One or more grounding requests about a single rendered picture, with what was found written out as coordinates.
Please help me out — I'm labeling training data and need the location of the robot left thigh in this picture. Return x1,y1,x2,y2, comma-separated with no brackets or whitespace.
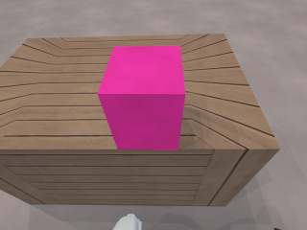
112,216,142,230

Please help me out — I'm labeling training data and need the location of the carton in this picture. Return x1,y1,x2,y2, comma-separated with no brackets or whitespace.
98,46,185,150

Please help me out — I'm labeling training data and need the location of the pedestal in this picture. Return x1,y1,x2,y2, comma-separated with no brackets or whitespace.
0,34,281,207

